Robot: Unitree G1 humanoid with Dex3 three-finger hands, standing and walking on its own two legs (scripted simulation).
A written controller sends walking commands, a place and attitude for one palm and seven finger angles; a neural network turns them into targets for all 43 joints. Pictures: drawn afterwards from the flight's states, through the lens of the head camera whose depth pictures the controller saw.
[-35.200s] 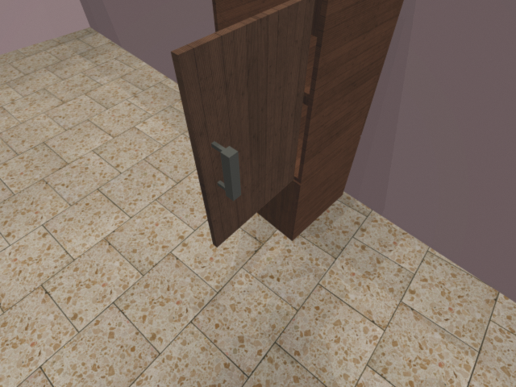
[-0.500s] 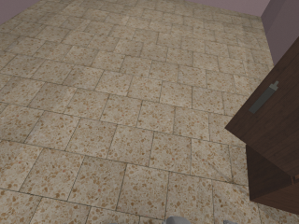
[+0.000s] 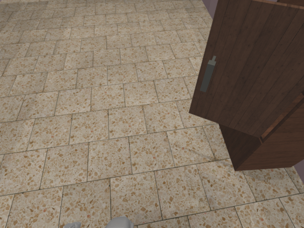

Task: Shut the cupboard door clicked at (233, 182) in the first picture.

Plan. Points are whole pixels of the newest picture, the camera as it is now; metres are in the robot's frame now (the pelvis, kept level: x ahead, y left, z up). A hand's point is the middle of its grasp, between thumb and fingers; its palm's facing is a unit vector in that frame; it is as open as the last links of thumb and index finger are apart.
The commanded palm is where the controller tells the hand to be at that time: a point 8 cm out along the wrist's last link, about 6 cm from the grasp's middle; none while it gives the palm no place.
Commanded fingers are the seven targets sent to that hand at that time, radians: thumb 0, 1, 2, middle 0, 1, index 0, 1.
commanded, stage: turn to face it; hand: left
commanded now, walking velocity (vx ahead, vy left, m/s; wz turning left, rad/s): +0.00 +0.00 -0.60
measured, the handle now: (208, 73) +0.68 -0.20 -0.03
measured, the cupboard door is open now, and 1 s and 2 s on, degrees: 61 61 61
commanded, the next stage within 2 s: take the last steps up to it in 0.58 s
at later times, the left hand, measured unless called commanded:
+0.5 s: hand (95, 218) +0.17 +0.18 -0.16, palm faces -0.27 -0.93 -0.23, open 7.4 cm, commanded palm none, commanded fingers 0.00 0.90 0.90 -0.20 -0.30 -0.20 -0.30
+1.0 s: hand (107, 217) +0.17 +0.15 -0.17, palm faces -0.40 -0.91 -0.14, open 7.4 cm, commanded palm none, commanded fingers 0.00 0.90 0.90 -0.20 -0.30 -0.20 -0.30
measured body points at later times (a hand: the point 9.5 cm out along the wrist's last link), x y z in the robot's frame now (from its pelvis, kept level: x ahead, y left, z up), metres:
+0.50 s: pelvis +0.00 +0.01 +0.00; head +0.04 +0.01 +0.44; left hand +0.18 +0.23 -0.14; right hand -0.04 -0.24 -0.15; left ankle +0.04 +0.13 -0.74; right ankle -0.05 -0.11 -0.73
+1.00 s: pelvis +0.04 +0.00 +0.01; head +0.06 +0.02 +0.46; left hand +0.19 +0.20 -0.15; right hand -0.08 -0.22 -0.12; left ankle +0.06 +0.11 -0.74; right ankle -0.02 -0.13 -0.65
